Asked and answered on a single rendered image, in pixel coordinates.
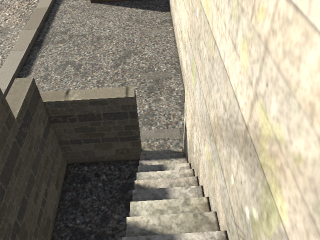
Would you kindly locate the stairs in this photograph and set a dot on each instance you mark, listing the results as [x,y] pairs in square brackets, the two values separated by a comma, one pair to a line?
[168,203]

